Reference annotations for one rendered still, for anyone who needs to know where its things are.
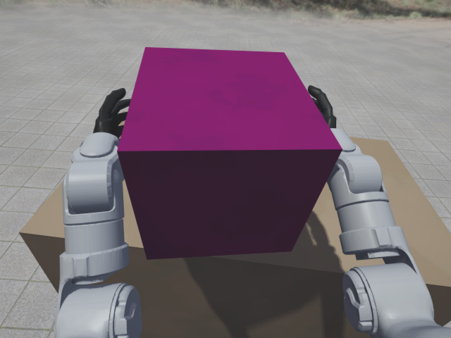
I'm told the carton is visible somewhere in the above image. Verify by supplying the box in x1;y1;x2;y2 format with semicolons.
117;47;342;260

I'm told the robot right upper arm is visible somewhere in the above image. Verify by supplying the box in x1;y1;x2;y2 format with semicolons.
342;263;451;338

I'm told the pedestal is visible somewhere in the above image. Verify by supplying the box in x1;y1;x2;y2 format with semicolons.
19;111;451;338

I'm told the robot left hand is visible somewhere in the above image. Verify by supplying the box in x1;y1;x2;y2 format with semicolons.
93;88;131;140

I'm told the robot right hand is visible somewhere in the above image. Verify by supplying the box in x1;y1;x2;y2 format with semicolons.
308;85;336;128

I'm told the right robot forearm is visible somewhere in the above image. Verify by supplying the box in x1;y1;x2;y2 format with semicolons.
326;128;434;319

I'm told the left robot forearm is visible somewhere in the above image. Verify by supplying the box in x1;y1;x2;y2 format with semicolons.
54;132;130;338

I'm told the robot left upper arm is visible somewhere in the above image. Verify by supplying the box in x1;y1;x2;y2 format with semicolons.
55;282;142;338

